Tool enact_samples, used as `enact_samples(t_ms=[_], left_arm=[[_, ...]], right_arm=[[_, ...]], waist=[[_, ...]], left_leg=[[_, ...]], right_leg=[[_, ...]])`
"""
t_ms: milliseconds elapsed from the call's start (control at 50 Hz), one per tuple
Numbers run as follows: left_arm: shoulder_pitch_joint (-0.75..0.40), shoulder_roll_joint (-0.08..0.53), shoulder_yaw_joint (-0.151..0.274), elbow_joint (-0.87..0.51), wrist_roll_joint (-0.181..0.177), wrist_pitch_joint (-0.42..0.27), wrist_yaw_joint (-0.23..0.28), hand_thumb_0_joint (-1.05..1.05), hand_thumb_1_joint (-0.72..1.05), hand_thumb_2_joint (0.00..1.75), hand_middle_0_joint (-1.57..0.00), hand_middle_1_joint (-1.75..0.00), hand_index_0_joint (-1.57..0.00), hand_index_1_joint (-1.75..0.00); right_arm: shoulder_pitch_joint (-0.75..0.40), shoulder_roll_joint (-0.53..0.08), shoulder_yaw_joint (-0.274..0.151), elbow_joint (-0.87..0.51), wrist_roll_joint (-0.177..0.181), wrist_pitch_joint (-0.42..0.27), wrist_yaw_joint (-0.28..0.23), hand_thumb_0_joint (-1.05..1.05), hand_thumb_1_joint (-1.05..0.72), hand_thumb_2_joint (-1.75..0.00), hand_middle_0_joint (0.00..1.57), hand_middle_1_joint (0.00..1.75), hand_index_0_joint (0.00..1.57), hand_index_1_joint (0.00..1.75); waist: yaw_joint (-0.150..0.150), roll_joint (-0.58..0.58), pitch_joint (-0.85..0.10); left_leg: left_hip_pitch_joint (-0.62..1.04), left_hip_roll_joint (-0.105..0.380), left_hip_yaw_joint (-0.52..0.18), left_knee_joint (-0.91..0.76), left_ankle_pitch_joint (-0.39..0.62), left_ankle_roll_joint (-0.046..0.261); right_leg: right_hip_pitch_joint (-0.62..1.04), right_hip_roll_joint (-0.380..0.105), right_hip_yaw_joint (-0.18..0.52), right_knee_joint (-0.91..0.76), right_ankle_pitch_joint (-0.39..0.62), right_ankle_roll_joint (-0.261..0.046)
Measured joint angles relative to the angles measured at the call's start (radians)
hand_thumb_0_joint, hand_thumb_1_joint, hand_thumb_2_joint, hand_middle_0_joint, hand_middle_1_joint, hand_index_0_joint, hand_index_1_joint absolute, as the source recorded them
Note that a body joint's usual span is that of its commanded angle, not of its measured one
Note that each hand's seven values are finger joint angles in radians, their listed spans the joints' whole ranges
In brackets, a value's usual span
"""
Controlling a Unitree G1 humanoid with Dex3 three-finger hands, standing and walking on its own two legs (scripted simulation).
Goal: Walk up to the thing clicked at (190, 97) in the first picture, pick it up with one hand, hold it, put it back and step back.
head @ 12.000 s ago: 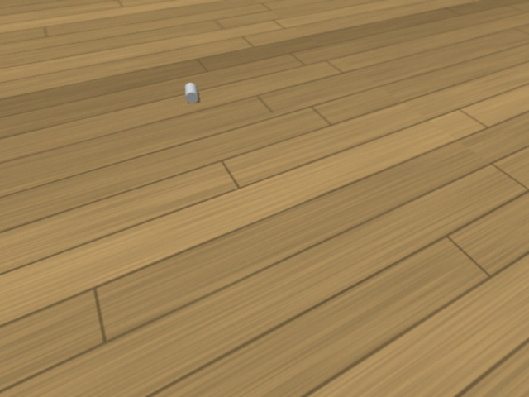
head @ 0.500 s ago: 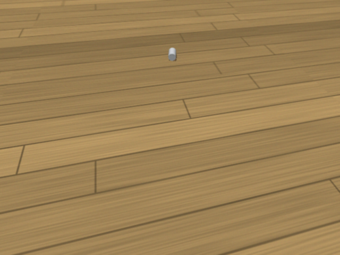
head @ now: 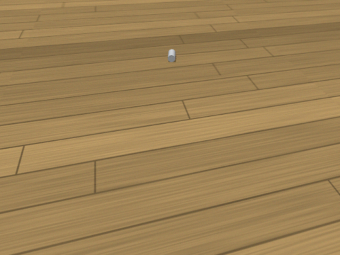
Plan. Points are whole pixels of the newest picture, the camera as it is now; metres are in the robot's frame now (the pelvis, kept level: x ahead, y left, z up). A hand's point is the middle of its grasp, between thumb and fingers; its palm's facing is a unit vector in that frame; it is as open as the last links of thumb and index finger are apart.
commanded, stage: stand
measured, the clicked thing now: (171, 55) +2.17 -0.03 -0.74
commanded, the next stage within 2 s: walk up in 0.92 s
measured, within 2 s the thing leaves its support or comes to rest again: neither
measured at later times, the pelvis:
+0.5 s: pelvis +0.00 +0.00 +0.00, yaw +0 degrees
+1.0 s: pelvis +0.00 +0.00 +0.00, yaw +5 degrees
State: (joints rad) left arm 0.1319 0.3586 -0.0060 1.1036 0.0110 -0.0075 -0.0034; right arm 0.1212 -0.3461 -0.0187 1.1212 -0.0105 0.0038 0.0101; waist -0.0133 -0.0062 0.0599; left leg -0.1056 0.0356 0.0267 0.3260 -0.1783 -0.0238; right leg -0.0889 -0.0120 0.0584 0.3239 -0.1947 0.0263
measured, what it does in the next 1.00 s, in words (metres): stands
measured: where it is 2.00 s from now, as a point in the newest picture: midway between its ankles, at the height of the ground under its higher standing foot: (156, 212)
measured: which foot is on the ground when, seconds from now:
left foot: down 0.00-1.00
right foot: down 0.00-1.00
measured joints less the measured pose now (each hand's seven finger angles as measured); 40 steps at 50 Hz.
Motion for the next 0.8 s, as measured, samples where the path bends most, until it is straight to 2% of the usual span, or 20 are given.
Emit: enact_samples(t_ms=[800], left_arm=[[0.004,0.002,-0.004,0.001,-0.001,0.001,-0.002,0.01,0.91,0.9,-0.21,-0.3,-0.21,-0.3]], right_arm=[[0.001,-0.001,0.0,0.002,0.0,-0.004,0.001,0.01,-0.91,-0.9,0.2,0.3,0.2,0.3]], waist=[[0.001,-0.002,-0.002]], left_leg=[[-0.002,-0.005,0.002,0.003,0.007,0.003]], right_leg=[[-0.006,-0.004,0.003,0.01,0.003,0.003]])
